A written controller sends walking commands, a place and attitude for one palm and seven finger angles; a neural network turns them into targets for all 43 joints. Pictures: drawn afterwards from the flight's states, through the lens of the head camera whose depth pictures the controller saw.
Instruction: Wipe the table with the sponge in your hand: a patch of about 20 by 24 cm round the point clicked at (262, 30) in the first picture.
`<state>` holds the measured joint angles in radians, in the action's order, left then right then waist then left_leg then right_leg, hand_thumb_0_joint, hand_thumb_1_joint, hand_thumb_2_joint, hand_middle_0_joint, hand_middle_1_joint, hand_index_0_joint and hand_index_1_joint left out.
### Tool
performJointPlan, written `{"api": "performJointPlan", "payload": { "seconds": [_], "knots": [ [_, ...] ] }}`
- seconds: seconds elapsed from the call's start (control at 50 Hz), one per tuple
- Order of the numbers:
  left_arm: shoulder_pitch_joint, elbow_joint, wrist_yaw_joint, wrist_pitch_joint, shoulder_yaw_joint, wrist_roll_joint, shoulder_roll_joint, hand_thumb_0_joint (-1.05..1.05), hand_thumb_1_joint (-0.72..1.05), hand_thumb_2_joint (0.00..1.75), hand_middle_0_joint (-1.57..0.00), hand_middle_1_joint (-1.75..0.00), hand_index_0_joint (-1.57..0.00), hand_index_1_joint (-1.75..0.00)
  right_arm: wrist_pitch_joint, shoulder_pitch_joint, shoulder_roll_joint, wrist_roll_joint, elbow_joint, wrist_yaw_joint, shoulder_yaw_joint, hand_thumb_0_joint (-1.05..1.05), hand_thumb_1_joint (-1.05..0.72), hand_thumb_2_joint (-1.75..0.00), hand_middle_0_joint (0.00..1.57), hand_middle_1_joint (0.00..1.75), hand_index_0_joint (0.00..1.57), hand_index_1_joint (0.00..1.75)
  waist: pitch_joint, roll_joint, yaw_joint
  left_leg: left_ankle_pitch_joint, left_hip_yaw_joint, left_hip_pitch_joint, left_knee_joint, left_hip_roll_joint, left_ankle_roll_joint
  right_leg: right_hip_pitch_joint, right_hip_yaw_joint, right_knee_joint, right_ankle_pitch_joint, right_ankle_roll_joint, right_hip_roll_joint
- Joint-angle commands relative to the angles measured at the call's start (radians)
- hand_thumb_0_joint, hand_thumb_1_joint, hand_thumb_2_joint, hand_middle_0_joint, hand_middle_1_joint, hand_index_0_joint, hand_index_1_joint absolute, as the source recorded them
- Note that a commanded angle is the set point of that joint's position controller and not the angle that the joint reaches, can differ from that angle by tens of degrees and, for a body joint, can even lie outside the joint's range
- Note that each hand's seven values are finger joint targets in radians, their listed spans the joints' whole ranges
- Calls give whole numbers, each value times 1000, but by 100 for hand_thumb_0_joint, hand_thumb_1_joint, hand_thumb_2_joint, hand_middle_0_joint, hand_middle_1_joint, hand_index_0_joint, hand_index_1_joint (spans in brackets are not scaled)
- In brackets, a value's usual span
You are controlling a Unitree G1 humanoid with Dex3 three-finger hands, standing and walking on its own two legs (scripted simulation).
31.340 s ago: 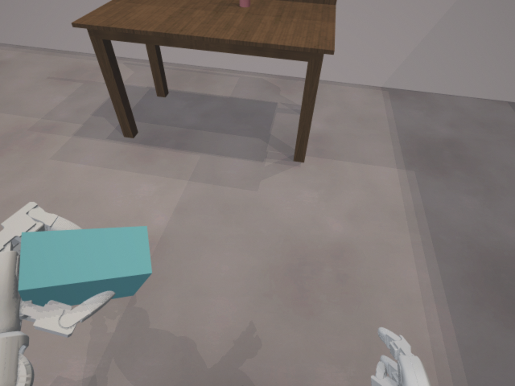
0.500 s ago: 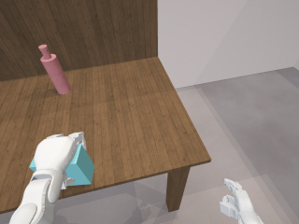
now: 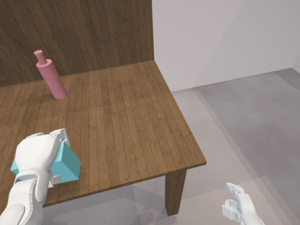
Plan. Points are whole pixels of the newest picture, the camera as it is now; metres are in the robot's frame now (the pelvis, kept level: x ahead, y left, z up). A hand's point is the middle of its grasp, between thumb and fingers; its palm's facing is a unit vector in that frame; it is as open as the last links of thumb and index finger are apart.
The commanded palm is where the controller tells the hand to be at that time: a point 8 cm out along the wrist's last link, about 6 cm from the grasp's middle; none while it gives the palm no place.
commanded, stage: move the sponge above the wiping area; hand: left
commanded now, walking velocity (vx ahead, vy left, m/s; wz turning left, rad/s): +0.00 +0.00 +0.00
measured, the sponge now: (53, 168) +0.21 +0.32 +0.03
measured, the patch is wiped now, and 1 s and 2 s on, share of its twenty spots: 0.00 0.00 0.00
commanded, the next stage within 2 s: lower the sponge onto the table in 0.98 s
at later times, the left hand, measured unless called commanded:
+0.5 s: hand (39, 155) +0.22 +0.33 +0.09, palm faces +0.11 -0.03 -0.99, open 9.9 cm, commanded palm +0.18 +0.31 +0.12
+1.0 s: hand (41, 162) +0.21 +0.34 +0.06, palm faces +0.00 -0.11 -0.99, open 9.9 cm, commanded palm +0.18 +0.31 +0.12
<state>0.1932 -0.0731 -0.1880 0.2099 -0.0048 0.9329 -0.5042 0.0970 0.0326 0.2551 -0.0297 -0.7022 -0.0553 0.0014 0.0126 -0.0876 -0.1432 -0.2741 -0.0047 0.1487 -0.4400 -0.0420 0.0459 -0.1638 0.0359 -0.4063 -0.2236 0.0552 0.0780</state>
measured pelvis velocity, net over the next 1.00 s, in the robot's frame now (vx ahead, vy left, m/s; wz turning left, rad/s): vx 0.00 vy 0.01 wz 0.02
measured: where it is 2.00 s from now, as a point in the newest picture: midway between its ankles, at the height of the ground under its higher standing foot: outside the picture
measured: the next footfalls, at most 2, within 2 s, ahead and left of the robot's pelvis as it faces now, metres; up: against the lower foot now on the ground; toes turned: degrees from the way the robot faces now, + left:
none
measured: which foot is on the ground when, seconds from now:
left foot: down 0.00-1.00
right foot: down 0.00-1.00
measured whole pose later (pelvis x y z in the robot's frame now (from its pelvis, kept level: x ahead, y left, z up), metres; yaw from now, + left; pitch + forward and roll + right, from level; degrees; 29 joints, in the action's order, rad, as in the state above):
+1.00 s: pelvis +0.00 +0.01 +0.00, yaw +1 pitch -1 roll -1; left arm 0.16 -0.01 -0.09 0.45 0.00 0.84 -0.48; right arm 0.12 0.01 0.26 -0.06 -0.69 -0.04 0.02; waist 0.02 -0.11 -0.10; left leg -0.25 -0.02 0.14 -0.41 -0.06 0.06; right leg -0.16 0.03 -0.39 -0.22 0.04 0.06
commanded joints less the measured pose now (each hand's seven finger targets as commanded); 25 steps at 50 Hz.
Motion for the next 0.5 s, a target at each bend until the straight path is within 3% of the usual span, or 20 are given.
{"api": "performJointPlan", "payload": {
  "seconds": [0.0, 0.04, 0.06, 0.1, 0.14, 0.16, 0.2, 0.24, 0.26, 0.3, 0.34, 0.36, 0.42, 0.44, 0.48],
  "knots": [
    [-90, -49, 2, 148, 162, -87, -181, 0, 10, 130, -120, -160, -120, -160, -30, -223, 128, -30, 159, 1, -34, 0, -90, -90, 20, 30, 20, 30, 166, 78, 10, 317, -86, 25, 63, 8, -17, 145, 93, 38, 287, 29, -59],
    [-25, -23, 68, 197, 108, -109, -137, 0, 10, 130, -120, -160, -120, -160, -25, -258, 131, -40, 174, 5, -22, 0, -90, -90, 20, 30, 20, 30, 119, 105, 22, 297, -89, 32, 66, 2, -10, 128, 108, 44, 280, 26, -58],
    [-44, -54, 105, 205, 49, -110, -109, 0, 10, 130, -120, -160, -120, -160, -23, -238, 134, -39, 185, 5, -21, 0, -90, -90, 20, 30, 20, 30, 120, 106, 42, 297, -85, 37, 62, 5, -2, 128, 88, 41, 293, 20, -63],
    [-73, -105, 156, 187, 29, -91, -129, 0, 10, 130, -120, -160, -120, -160, -30, -221, 137, -28, 200, 7, -18, 0, -90, -90, 20, 30, 20, 30, 128, 118, 52, 298, -91, 35, 50, 1, 9, 121, 91, 36, 305, 16, -67],
    [-123, -193, 173, 125, 76, -70, -188, 0, 10, 130, -120, -160, -120, -160, -44, -227, 131, -15, 213, 3, -16, 0, -90, -90, 20, 30, 20, 30, 164, 109, 51, 296, -93, 2, 33, 0, 21, 110, 123, 34, 304, 20, -56],
    [-162, -234, 168, 77, 90, -54, -209, 0, 10, 130, -120, -160, -120, -160, -50, -188, 124, -4, 219, -3, -18, 0, -90, -90, 20, 30, 20, 30, 203, 93, 49, 298, -84, -5, 25, -3, 27, 124, 101, 28, 299, 14, -62],
    [-226, -256, 129, -25, 185, -11, -303, 0, 10, 130, -120, -160, -120, -160, -57, -157, 115, 17, 203, -18, -21, 0, -90, -90, 20, 30, 20, 30, 224, 70, 30, 315, -82, -34, 17, -4, 24, 120, 106, 28, 296, 22, -57],
    [-287, -341, 59, -92, 284, 28, -397, 0, 10, 130, -120, -160, -120, -160, -68, -177, 113, 24, 197, -25, -21, 0, -90, -90, 20, 30, 20, 30, 223, -45, 7, 301, -105, -62, 27, 2, 11, 91, 156, 40, 229, 47, -37],
    [-290, -338, 18, -107, 270, 53, -356, 0, 10, 130, -120, -160, -120, -160, -72, -144, 100, 30, 195, -30, -28, 0, -90, -90, 20, 30, 20, 30, 244, -86, 5, 325, -83, -64, 18, 11, 0, 86, 129, 27, 205, 53, -38],
    [-274, -264, -45, -95, 285, 75, -339, 0, 10, 130, -120, -160, -120, -160, -68, -135, 106, 22, 171, -25, -41, 0, -90, -90, 20, 30, 20, 30, 202, -132, 9, 326, -87, -37, 20, 18, -29, 43, 136, 37, 171, 69, -32],
    [-250, -215, -73, -43, 306, 43, -334, 0, 10, 130, -120, -160, -120, -160, -62, -175, 111, -1, 165, -19, -41, 0, -90, -90, 20, 30, 20, 30, 184, -128, 4, 299, -103, -25, 33, 11, -29, 44, 160, 44, 154, 73, -28],
    [-240, -183, -71, -12, 251, 18, -272, 0, 10, 130, -120, -160, -120, -160, -59, -169, 109, -8, 166, -18, -46, 0, -90, -90, 20, 30, 20, 30, 203, -101, 9, 298, -87, -11, 33, 16, -24, 66, 123, 34, 172, 60, -39],
    [-123, -52, -25, 88, 186, -68, -193, 0, 10, 130, -120, -160, -120, -160, -49, -202, 121, -27, 154, -12, -45, 0, -90, -90, 20, 30, 20, 30, 169, 42, 14, 297, -88, 19, 56, 13, -18, 101, 88, 39, 231, 32, -56],
    [-84, -1, 4, 125, 163, -95, -164, 0, 10, 130, -120, -160, -120, -160, -47, -236, 124, -39, 157, -9, -34, 0, -90, -90, 20, 30, 20, 30, 132, 66, 20, 271, -90, 26, 65, 10, -16, 87, 102, 51, 204, 31, -52],
    [-119, -15, 78, 175, 53, -103, -114, 0, 10, 130, -120, -160, -120, -160, -37, -228, 132, -41, 172, -7, -25, 0, -90, -90, 20, 30, 20, 30, 111, 111, 45, 253, -89, 49, 74, 11, -9, 85, 76, 52, 205, 19, -61]
  ]
}}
